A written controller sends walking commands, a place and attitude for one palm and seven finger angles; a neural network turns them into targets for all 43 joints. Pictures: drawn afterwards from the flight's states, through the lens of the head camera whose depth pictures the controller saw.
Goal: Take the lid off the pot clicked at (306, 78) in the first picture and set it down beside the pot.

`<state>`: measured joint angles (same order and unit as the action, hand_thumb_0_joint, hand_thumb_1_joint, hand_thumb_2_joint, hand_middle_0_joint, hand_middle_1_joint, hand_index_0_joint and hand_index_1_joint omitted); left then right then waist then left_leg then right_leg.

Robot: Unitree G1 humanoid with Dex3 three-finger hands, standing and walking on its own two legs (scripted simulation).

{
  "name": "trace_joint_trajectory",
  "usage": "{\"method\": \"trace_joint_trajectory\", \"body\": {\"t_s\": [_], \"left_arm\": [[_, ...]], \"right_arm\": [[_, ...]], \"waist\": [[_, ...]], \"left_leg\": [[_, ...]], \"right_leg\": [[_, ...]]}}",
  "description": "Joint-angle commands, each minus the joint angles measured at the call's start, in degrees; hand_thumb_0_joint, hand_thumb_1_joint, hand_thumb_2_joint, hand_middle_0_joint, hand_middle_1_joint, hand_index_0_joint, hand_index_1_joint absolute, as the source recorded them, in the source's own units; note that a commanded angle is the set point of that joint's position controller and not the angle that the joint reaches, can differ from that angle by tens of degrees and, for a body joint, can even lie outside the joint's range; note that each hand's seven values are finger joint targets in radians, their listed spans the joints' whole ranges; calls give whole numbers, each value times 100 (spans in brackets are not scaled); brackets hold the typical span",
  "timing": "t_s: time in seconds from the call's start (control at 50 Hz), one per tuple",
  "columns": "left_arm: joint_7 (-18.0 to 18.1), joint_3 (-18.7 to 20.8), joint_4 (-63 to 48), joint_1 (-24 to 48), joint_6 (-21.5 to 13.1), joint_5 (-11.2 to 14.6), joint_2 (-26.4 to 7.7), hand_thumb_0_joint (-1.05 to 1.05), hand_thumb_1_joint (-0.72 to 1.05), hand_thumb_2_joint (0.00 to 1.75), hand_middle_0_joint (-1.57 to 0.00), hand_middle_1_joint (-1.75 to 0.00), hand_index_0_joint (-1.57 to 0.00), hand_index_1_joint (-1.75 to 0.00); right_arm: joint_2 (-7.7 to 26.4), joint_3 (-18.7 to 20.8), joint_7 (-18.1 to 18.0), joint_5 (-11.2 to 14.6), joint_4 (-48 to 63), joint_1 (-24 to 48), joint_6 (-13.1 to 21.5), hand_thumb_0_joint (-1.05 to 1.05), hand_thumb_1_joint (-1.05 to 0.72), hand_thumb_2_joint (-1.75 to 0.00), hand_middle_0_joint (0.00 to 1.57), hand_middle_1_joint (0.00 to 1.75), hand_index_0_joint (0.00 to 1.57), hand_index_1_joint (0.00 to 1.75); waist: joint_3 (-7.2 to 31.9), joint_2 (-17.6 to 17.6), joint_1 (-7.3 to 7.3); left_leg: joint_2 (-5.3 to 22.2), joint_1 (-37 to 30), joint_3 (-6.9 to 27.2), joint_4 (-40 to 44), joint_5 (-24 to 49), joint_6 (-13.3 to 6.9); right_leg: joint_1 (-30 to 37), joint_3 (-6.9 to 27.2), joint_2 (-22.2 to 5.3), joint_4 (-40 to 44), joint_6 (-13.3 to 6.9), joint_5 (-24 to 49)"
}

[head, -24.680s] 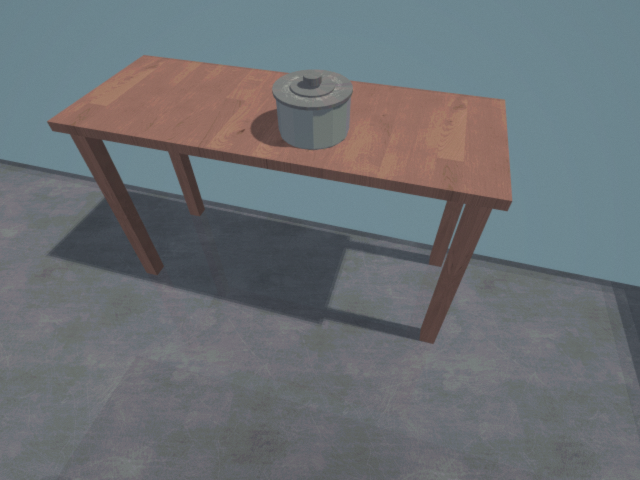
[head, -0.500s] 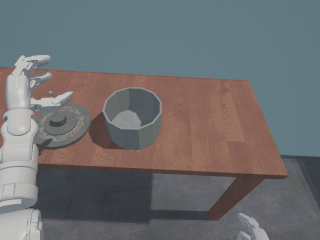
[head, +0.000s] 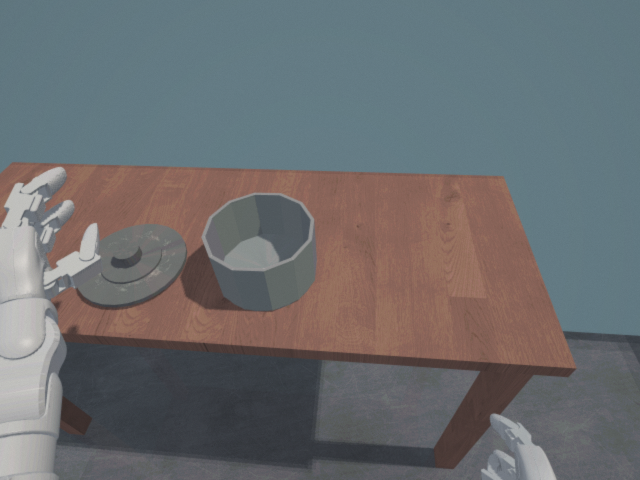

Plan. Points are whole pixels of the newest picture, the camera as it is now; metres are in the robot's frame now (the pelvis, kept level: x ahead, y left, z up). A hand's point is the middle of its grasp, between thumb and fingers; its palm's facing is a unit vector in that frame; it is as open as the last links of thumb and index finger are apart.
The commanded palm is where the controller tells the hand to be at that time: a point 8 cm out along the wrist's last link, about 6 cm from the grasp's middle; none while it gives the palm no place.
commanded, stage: draw the hand back to the body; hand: left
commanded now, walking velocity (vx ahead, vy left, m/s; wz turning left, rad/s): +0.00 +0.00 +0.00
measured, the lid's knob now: (127, 253) +0.48 +0.39 -0.04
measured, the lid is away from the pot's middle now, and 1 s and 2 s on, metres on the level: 0.25 0.25 0.25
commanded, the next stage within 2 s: step back with the hand held close in 0.96 s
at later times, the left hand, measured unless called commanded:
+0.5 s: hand (63, 318) +0.23 +0.27 +0.16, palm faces +0.43 -0.85 -0.30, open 7.4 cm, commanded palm +0.17 +0.30 +0.17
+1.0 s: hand (18, 389) +0.16 +0.27 +0.16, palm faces +0.41 -0.85 -0.34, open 7.4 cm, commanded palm +0.11 +0.31 +0.17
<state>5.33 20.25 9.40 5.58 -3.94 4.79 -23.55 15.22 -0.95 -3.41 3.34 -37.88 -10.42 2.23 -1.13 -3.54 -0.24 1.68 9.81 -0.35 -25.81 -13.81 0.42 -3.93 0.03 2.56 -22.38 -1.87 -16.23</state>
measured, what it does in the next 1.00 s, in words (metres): stands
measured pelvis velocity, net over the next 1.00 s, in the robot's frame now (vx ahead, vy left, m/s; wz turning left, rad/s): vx -0.02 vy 0.03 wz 0.01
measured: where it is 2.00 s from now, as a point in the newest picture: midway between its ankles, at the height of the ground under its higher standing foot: outside the picture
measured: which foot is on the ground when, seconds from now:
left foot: down 0.00-1.00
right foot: down 0.00-1.00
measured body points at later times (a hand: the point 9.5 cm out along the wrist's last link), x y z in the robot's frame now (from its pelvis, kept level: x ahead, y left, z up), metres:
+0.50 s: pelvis -0.01 +0.01 +0.00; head -0.03 -0.02 +0.45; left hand +0.20 +0.31 +0.18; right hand +0.18 -0.22 -0.08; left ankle +0.00 +0.13 -0.74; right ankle -0.04 -0.10 -0.74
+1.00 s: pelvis -0.02 +0.03 +0.00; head -0.05 +0.02 +0.45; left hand +0.13 +0.31 +0.18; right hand +0.18 -0.18 -0.07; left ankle +0.00 +0.13 -0.74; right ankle -0.04 -0.10 -0.74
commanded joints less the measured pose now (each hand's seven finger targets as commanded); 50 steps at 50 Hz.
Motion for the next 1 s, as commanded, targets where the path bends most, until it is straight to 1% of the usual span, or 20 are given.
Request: {"method": "trace_joint_trajectory", "body": {"t_s": [0.0, 0.08, 0.12, 0.14, 0.24, 0.3, 0.36, 0.4, 0.42, 0.52, 0.56, 0.6, 0.64, 0.7, 0.74, 0.76, 0.8, 0.84, 0.88, 0.98], "left_arm": [[66, 613, -1646, 1378, -444, 33, -1615, 0, 81, 88, -22, -35, -22, -35], [64, 694, -2066, 781, -499, 62, -1485, 0, 90, 90, -20, -30, -20, -30], [48, 538, -2040, 516, -495, 84, -1250, 0, 90, 90, -20, -30, -20, -30], [54, 601, -2063, 360, -479, 100, -1264, 0, 90, 90, -20, -30, -20, -30], [43, 482, -2676, 78, -551, 110, -1072, 0, 90, 90, -20, -30, -20, -30], [56, 522, -3009, -233, -599, 117, -1086, 0, 90, 90, -20, -30, -20, -30], [44, 378, -3030, -663, -587, 121, -836, 0, 90, 90, -20, -30, -20, -30], [61, 452, -3429, -750, -645, 107, -962, 0, 90, 90, -20, -30, -20, -30], [58, 405, -3418, -927, -648, 89, -841, 0, 90, 90, -20, -30, -20, -30], [41, 355, -3636, -1537, -622, 97, -717, 0, 90, 90, -20, -30, -20, -30], [45, 353, -4030, -1823, -638, 74, -712, 0, 90, 90, -20, -30, -20, -30], [60, 397, -4276, -2034, -647, 70, -792, 0, 90, 90, -20, -30, -20, -30], [45, 244, -4335, -2295, -619, 57, -566, 0, 90, 90, -20, -30, -20, -30], [65, 393, -4541, -2685, -614, 63, -714, 0, 90, 90, -20, -30, -20, -30], [54, 236, -4627, -2936, -594, 35, -503, 0, 90, 90, -20, -30, -20, -30], [44, 129, -4785, -3012, -592, 34, -418, 0, 90, 90, -20, -30, -20, -30], [93, 305, -4893, -2952, -589, 29, -646, 0, 90, 90, -20, -30, -20, -30], [108, 253, -4654, -2929, -558, 18, -505, 0, 90, 90, -20, -30, -20, -30], [114, 171, -4896, -2873, -566, -6, -463, 0, 90, 90, -20, -30, -20, -30], [121, 137, -4811, -3027, -518, -18, -411, 0, 90, 90, -20, -30, -20, -30]], "right_arm": [[620, 202, -64, -18, 869, 684, 357, 0, -90, -90, 20, 30, 20, 30], [570, 193, -58, -53, 920, 782, 432, 0, -90, -90, 20, 30, 20, 30], [544, 190, -52, -55, 903, 776, 452, 0, -90, -90, 20, 30, 20, 30], [548, 196, -51, -59, 918, 777, 453, 0, -90, -90, 20, 30, 20, 30], [501, 191, -75, -76, 965, 894, 526, 0, -90, -90, 20, 30, 20, 30], [493, 192, -78, -91, 986, 934, 570, 0, -90, -90, 20, 30, 20, 30], [461, 169, -91, -117, 1004, 959, 586, 0, -90, -90, 20, 30, 20, 30], [467, 172, -89, -132, 1024, 970, 630, 0, -90, -90, 20, 30, 20, 30], [438, 174, -94, -151, 1024, 971, 641, 0, -90, -90, 20, 30, 20, 30], [424, 164, -85, -182, 1042, 976, 636, 0, -90, -90, 20, 30, 20, 30], [411, 166, -85, -191, 1095, 1002, 668, 0, -90, -90, 20, 30, 20, 30], [408, 165, -63, -201, 1091, 980, 694, 0, -90, -90, 20, 30, 20, 30], [376, 155, -59, -209, 1115, 988, 691, 0, -90, -90, 20, 30, 20, 30], [390, 172, -62, -226, 1104, 972, 701, 0, -90, -90, 20, 30, 20, 30], [345, 154, -58, -234, 1138, 990, 703, 0, -90, -90, 20, 30, 20, 30], [342, 145, -44, -232, 1170, 1007, 702, 0, -90, -90, 20, 30, 20, 30], [357, 149, -69, -228, 1144, 988, 722, 0, -90, -90, 20, 30, 20, 30], [343, 140, -103, -241, 1113, 978, 714, 0, -90, -90, 20, 30, 20, 30], [349, 137, -105, -248, 1150, 978, 727, 0, -90, -90, 20, 30, 20, 30], [348, 125, -97, -252, 1161, 984, 733, 0, -90, -90, 20, 30, 20, 30]], "waist": [[999, 137, -44], [1128, 71, -141], [954, 10, -105], [922, 214, -129], [818, 9, -135], [763, 23, -159], [608, 84, -187], [671, 17, -185], [655, -69, -203], [476, 242, -211], [633, -69, -260], [520, 44, -246], [534, -35, -260], [435, 158, -260], [387, -46, -276], [314, -77, -271], [239, -40, -244], [167, 75, -245], [269, -141, -250], [151, 31, -278]], "left_leg": [[-115, -981, -209, 31, 1366, -362], [-110, -1095, -218, 41, 1525, -364], [-122, -1067, -240, 77, 1482, -349], [-101, -1034, -211, 87, 1460, -356], [-92, -1169, -214, 147, 1395, -344], [-79, -1180, -166, 200, 1286, -327], [-67, -1099, -142, 270, 1167, -313], [-58, -1138, -98, 295, 1167, -303], [-67, -1141, -130, 298, 1158, -307], [-41, -993, -88, 347, 1041, -296], [-24, -1108, -85, 315, 1160, -291], [-2, -1032, -40, 333, 1126, -270], [11, -1038, -44, 358, 1097, -257], [24, -945, -14, 340, 1073, -258], [29, -931, -5, 359, 1018, -244], [34, -905, 14, 387, 905, -231], [24, -823, 26, 388, 751, -225], [26, -806, 39, 400, 668, -231], [25, -879, 73, 404, 685, -225], [32, -737, 145, 502, 442, -212]], "right_leg": [[-356, -74, -288, 416, 94, 2292], [-242, -70, -296, 402, 90, 2452], [-323, -88, -277, 430, 88, 2376], [-325, -101, -279, 435, 96, 2349], [-427, -112, -276, 523, 83, 2118], [-437, -122, -276, 567, 64, 1874], [-477, -145, -263, 592, 60, 1680], [-418, -151, -270, 581, 47, 1649], [-459, -143, -252, 595, 44, 1622], [-494, -161, -248, 641, 56, 1450], [-429, -151, -276, 619, 36, 1530], [-429, -159, -277, 619, 28, 1481], [-461, -168, -271, 628, 27, 1392], [-453, -167, -278, 621, 28, 1395], [-522, -181, -270, 634, 19, 1269], [-573, -185, -267, 657, 16, 1135], [-576, -171, -262, 664, 13, 1015], [-655, -170, -254, 711, 21, 881], [-626, -174, -263, 685, 1, 874], [-629, -193, -236, 663, -2, 653]]}}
